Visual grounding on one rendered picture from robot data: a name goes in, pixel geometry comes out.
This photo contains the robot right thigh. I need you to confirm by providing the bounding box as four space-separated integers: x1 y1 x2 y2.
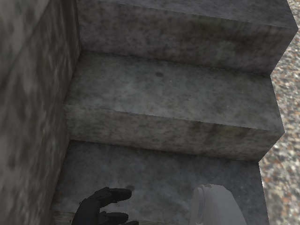
191 184 247 225

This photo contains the left robot hand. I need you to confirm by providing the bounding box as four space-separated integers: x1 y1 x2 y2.
69 187 139 225

